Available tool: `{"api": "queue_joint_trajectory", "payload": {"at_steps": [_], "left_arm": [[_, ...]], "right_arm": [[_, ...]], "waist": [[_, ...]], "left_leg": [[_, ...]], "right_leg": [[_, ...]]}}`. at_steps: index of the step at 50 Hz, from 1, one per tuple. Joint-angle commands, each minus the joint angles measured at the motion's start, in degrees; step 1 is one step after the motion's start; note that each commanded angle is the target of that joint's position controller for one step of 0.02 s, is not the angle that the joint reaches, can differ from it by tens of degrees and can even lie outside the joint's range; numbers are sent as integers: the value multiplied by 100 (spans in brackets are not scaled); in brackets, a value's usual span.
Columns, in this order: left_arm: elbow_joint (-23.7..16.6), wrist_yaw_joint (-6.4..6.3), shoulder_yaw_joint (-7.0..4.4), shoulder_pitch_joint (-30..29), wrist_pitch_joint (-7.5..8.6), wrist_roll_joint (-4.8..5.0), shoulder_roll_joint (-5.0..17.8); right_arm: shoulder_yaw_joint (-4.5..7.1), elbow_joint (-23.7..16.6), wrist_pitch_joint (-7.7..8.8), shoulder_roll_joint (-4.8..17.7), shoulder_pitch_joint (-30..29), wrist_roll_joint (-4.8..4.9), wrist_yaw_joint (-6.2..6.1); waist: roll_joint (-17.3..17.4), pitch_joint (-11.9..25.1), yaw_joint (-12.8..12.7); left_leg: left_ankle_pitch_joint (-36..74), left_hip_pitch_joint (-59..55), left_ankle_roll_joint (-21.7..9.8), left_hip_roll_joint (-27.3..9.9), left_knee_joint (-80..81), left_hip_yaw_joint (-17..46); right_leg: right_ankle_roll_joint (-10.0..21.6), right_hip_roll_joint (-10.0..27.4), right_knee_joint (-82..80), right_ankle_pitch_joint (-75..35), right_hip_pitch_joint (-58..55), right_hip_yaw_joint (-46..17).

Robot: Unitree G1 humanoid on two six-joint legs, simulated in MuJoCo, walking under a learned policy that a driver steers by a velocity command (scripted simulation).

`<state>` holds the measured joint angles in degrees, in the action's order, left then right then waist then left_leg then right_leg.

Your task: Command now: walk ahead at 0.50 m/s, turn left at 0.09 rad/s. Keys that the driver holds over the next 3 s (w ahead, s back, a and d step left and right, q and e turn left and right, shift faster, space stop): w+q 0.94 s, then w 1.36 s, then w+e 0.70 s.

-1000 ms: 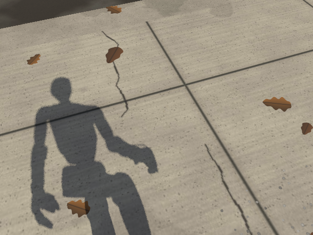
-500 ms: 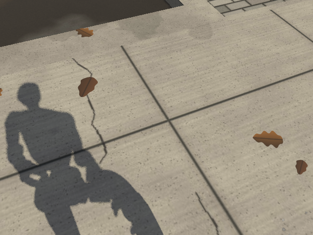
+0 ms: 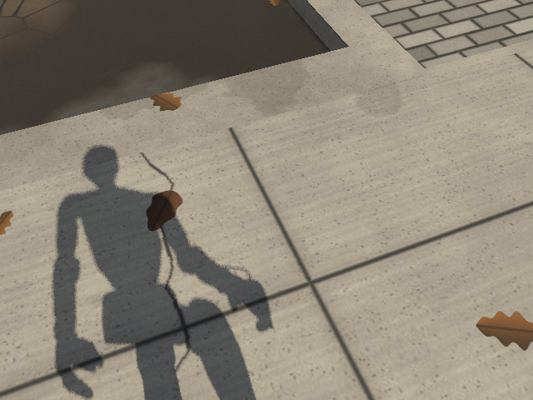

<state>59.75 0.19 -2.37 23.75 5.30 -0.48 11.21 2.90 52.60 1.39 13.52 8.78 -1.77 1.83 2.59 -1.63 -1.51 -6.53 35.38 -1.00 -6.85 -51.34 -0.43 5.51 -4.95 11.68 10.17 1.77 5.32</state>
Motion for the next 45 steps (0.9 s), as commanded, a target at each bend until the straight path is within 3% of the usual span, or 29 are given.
{"api": "queue_joint_trajectory", "payload": {"at_steps": [1, 5, 8, 10, 11, 12, 13, 14, 15, 16, 17, 18, 19, 20, 24, 29, 35, 37, 39, 40, 41, 42, 43, 44, 45], "left_arm": [[-200, -23, -109, 136, 81, -18, 734], [-44, -92, -89, 450, 88, -84, 679], [6, -163, -103, 401, 69, -109, 732], [-18, -201, -135, 240, 48, -122, 877], [-39, -206, -158, 174, 5, -130, 958], [-101, -205, -165, 91, -40, -106, 1007], [-327, -189, -122, 18, -33, -70, 905], [-585, -48, -49, 364, 9, 36, 406], [-677, -33, -140, -271, 51, -67, 842], [-868, -1, -137, -695, 130, -12, 833], [-878, -10, -130, -779, 171, -19, 798], [-888, -24, -135, -797, 113, -91, 755], [-908, -18, -119, -688, 0, -170, 688], [-947, -3, -118, -683, -104, -208, 635], [-1276, 47, -102, -1341, -295, -228, 599], [-1713, 91, -77, -2395, -304, -177, 661], [-2181, 125, 18, -3210, -203, -108, 724], [-2178, 107, -3, -2875, -145, -87, 859], [-1847, 6, -116, -1679, -66, -70, 1130], [-1697, -77, -195, -841, 11, -135, 1355], [-1727, -182, -303, -91, 5, -291, 1855], [-1734, -150, -359, -397, -101, -242, 2008], [-1842, -111, -277, -854, -162, -178, 1459], [-1880, -91, -158, -1146, -164, -132, 969], [-1839, -83, -104, -1263, -150, -155, 807]], "right_arm": [[-22, -377, 50, 155, -460, 49, 14], [-62, -572, 79, 141, -971, 61, 18], [-41, -659, 124, 183, -1007, 25, 25], [24, -565, 150, 268, -585, 3, -11], [88, -412, 172, 361, -48, -8, -32], [182, -136, 211, 502, 822, -54, -51], [346, 44, 226, 984, 1750, -148, -106], [479, 7, 183, 1497, 1717, -101, -123], [447, 19, 115, 1337, 1479, 116, -90], [397, -62, 99, 1134, 1035, 132, -109], [326, -84, 110, 839, 811, 118, -106], [287, -101, 134, 710, 675, 139, -133], [240, -92, 162, 581, 614, 170, -159], [232, -81, 210, 597, 690, 191, -165], [295, -51, 268, 886, 1111, 202, -183], [295, -54, 209, 879, 1696, 182, -188], [309, -110, 169, 966, 2041, 81, -273], [340, -209, 175, 1074, 1799, 69, -318], [368, -330, 223, 1203, 1432, 84, -265], [347, -394, 276, 1122, 1336, 147, -199], [215, -623, 314, 582, 1574, 304, -175], [208, -762, 274, 604, 2035, 295, -194], [239, -545, 167, 896, 1956, 108, -240], [229, -541, 135, 862, 1529, 46, -177], [209, -587, 110, 720, 1358, 49, -126]], "waist": [[-571, -360, 18], [-597, -515, -136], [-610, -523, -50], [-723, -218, 178], [-738, 110, 400], [-628, 576, 768], [-138, 1191, 1108], [1229, 1599, 672], [285, 1380, 708], [81, 631, 562], [-360, 281, 379], [-431, 102, 205], [-321, 138, 46], [-247, 174, 0], [-117, -31, 108], [39, -93, 515], [173, -145, 749], [248, -95, 499], [147, 439, -53], [-154, 992, -468], [-1016, 1922, -572], [-2100, 2222, -97], [-1071, 1320, 75], [-402, 603, 43], [-377, 227, 132]], "left_leg": [[500, 235, 26, 89, 690, -189], [607, 199, -208, 301, 1339, -278], [174, -18, -479, 452, 1690, -435], [-338, -702, -722, 805, 1792, -706], [-533, -1271, -863, 1039, 1916, -821], [-325, -2376, -1041, 1146, 2290, -740], [-676, -3833, -1416, 141, 2429, 635], [-598, -5305, -2380, -1364, 3134, 3853], [-769, -5138, -2208, -1191, 3491, 3998], [-382, -4381, -2024, -1082, 3565, 3135], [329, -3714, -1815, -847, 3697, 2637], [864, -3219, -1660, -590, 3756, 2221], [1160, -2898, -1552, -376, 3826, 1890], [1364, -2766, -1541, -284, 3853, 1761], [1312, -2576, -1471, -19, 4074, 1576], [1540, -3174, -1167, 96, 3952, 1730], [2318, -3874, -1156, -21, 3431, 2074], [2623, -3743, -982, -57, 3166, 2182], [3567, -3298, -713, 227, 2091, 2044], [2948, -2691, -580, 577, 905, 1814], [506, -1562, -421, 1072, -811, 1225], [-2554, -360, -394, 1564, -1831, 775], [-2109, 19, -408, 1000, -2288, 787], [-1630, -18, -366, 797, -2116, 702], [-1396, -142, -331, 624, -1810, 643]], "right_leg": [[546, 1518, -653, -1455, 94, -732], [473, 1706, -565, -1946, -447, -307], [373, 1871, -141, -2881, -886, -34], [270, 1897, 740, -4722, -1041, 199], [227, 1862, 1609, -5326, -1053, 310], [101, 1739, 2820, -5011, -618, 482], [-55, 1542, 4584, -3223, 664, 578], [-335, 175, 6651, 1827, 3088, 329], [-235, 424, 6930, 1670, 3741, -783], [-213, 717, 6685, 1079, 3956, -779], [-242, 902, 6231, 726, 3692, -761], [-321, 1012, 5898, 658, 3394, -768], [-423, 1080, 5625, 640, 3061, -778], [-515, 1077, 5436, 683, 2925, -752], [-811, 1090, 4572, 156, 3324, -553], [-886, 953, 3445, -783, 3825, -558], [-724, 632, 2430, -746, 3730, -573], [-583, 530, 1974, -515, 2988, -644], [-361, 255, 1562, -247, 1202, -529], [-155, 744, 1352, -222, -133, -942], [182, 2339, 1214, 764, -1637, -2667], [741, 3176, 502, 876, -1915, -5022], [751, 3013, 504, 1465, -1084, -4581], [633, 2659, 379, 1310, -291, -3588], [457, 2353, 170, 776, 245, -2820]]}}
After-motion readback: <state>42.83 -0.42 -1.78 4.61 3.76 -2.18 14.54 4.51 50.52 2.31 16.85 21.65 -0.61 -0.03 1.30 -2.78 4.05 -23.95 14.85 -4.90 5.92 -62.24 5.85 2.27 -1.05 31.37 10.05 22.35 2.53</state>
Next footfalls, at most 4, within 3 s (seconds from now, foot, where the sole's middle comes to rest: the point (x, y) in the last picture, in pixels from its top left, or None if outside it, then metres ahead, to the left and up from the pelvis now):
0.24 left None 0.29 0.12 -0.78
0.80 right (275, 343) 0.65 0.05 -0.78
1.30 left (161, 314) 0.73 0.37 -0.78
1.84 right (171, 214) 1.09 0.40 -0.78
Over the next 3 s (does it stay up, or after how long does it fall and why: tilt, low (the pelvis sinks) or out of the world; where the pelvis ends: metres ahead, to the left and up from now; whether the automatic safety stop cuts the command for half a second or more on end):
stays up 1.41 0.68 -0.03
